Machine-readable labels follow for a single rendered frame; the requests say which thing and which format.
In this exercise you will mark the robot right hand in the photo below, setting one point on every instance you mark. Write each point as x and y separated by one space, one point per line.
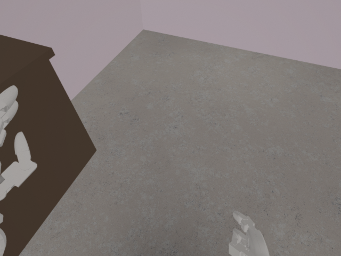
251 244

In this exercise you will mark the robot left hand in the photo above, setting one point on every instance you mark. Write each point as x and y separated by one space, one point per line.
17 172

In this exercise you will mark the counter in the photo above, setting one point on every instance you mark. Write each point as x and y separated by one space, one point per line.
57 139

